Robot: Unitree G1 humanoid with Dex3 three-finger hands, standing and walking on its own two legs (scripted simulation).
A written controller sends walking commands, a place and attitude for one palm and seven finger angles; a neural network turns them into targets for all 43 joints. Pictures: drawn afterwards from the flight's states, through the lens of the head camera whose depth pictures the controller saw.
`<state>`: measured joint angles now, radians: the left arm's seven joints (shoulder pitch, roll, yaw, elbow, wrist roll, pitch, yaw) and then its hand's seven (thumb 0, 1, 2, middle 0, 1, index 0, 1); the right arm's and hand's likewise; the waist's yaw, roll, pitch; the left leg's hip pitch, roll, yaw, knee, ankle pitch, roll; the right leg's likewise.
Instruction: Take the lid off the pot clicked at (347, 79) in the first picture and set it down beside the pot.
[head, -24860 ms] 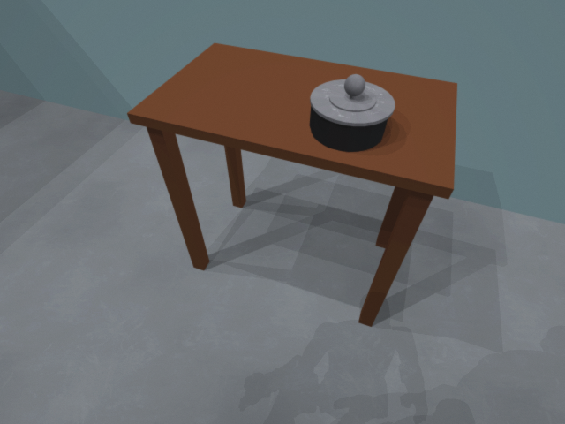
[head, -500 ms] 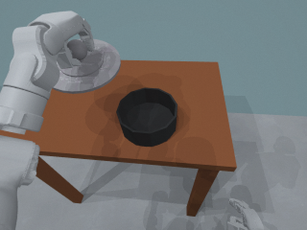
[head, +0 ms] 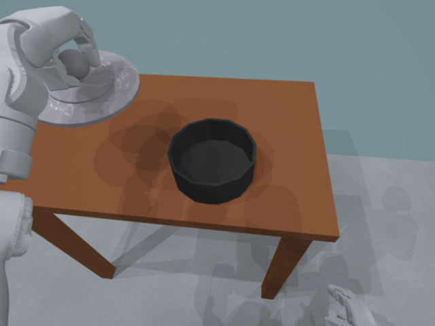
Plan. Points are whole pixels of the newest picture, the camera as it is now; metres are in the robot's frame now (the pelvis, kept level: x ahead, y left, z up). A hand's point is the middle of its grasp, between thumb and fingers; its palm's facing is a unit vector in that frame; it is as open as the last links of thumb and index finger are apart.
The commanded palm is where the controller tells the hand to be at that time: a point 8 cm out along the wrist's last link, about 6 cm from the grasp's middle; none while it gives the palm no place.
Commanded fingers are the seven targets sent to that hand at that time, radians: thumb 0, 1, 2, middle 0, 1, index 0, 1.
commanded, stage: move the lid sideways beside the pot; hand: left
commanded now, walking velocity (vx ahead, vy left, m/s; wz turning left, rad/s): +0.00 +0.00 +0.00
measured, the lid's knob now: (73, 64) +0.47 +0.25 +0.24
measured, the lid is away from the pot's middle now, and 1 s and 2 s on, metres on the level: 0.22 0.24 0.23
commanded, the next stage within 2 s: lower the lid onto the table in 0.32 s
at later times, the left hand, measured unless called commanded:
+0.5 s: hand (49, 65) +0.45 +0.28 +0.25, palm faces -0.18 -0.06 -0.98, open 7.8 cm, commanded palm +0.42 +0.27 +0.32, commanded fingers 0.00 0.51 1.16 -1.09 -1.00 -0.93 -0.95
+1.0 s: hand (60, 89) +0.43 +0.28 +0.21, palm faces -0.25 -0.07 -0.96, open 7.8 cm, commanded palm +0.42 +0.27 +0.29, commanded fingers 0.00 0.51 1.16 -1.09 -1.00 -0.93 -0.95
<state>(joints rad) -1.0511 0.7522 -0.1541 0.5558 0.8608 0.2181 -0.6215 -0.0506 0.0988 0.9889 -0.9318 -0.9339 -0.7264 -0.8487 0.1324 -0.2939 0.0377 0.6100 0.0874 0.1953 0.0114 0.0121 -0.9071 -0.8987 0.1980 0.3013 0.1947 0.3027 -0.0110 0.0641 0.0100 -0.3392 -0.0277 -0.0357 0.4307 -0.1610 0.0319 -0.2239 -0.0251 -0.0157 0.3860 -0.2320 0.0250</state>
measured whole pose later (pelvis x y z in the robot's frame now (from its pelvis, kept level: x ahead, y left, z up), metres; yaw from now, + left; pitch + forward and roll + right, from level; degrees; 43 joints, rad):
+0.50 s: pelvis +0.01 +0.00 +0.00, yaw +0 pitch +5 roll -1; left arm -1.02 0.81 -0.09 0.56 0.86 0.18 -0.62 -0.05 0.10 0.99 -0.93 -0.94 -0.72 -0.85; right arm 0.17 -0.30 0.02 0.62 0.09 0.21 0.02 0.01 -0.91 -0.90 0.20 0.30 0.19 0.30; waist -0.02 0.07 0.01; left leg -0.35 -0.03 -0.03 0.43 -0.17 0.04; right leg -0.23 -0.03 -0.01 0.37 -0.23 0.03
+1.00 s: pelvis +0.00 +0.00 +0.00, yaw +0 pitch +4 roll -1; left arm -0.95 0.77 -0.11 0.57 0.86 0.18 -0.61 -0.05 0.10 0.99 -0.93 -0.94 -0.72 -0.85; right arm 0.15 -0.30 0.03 0.61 0.09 0.21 0.01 0.01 -0.91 -0.90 0.20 0.30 0.20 0.30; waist -0.02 0.06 0.01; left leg -0.35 -0.02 -0.05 0.45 -0.17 0.03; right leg -0.23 -0.02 -0.02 0.39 -0.24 0.02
